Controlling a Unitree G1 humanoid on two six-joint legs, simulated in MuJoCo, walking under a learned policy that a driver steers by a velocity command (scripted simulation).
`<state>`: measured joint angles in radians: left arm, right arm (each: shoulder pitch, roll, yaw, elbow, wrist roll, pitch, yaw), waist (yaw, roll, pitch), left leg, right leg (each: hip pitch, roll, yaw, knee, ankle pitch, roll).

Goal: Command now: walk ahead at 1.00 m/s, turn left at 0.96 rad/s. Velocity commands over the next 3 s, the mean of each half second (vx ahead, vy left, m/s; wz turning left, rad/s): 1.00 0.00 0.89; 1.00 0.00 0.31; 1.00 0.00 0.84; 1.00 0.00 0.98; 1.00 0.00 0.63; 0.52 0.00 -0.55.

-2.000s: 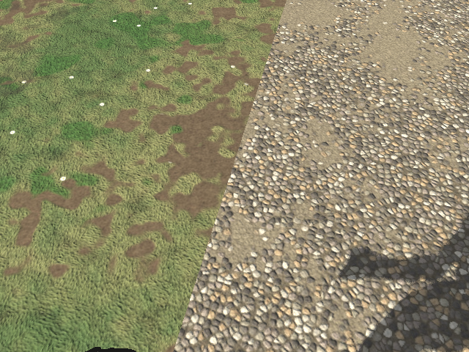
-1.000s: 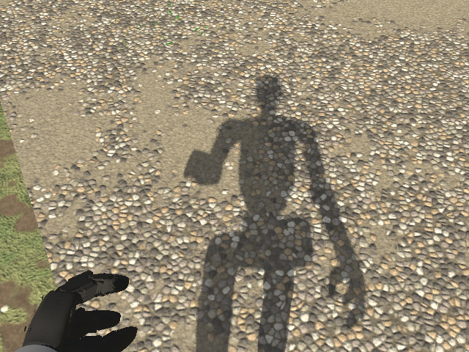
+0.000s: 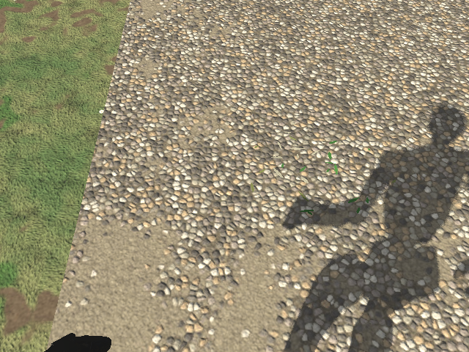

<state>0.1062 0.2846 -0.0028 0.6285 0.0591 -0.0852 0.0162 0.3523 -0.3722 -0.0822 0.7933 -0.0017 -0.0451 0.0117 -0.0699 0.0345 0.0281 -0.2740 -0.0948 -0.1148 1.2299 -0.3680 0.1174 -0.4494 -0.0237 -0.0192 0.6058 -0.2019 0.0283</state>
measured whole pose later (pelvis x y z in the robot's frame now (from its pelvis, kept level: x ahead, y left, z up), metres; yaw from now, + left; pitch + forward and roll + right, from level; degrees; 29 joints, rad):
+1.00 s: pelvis +0.90 +0.21 +0.02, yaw +35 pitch +0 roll -2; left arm 0.38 0.28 0.05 0.85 0.03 -0.09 -0.02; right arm 0.24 -0.30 -0.02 0.78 -0.02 -0.03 0.03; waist 0.01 0.05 0.01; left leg -0.57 0.05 -0.05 1.28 -0.21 0.11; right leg -0.15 0.05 -0.17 0.41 -0.26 -0.06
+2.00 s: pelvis +1.50 +0.92 +0.01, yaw +88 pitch +2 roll -3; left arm 0.52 0.32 0.06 0.90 0.03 -0.10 0.00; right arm -0.04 -0.33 -0.03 0.57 -0.03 0.00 0.09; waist 0.07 0.04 0.02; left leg -0.81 0.06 0.06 1.02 -0.07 0.13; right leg 0.11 -0.01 -0.26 0.25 -0.37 0.07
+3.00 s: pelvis +1.39 +1.77 +0.00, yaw +85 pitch +2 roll +0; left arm 0.32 0.34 0.09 0.70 -0.03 0.00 0.04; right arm -0.03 -0.25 -0.01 0.62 -0.03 -0.08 -0.01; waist 0.09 -0.04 0.05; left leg -0.50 -0.06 -0.12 0.50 -0.04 -0.02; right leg -0.32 0.13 0.19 0.98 -0.59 0.01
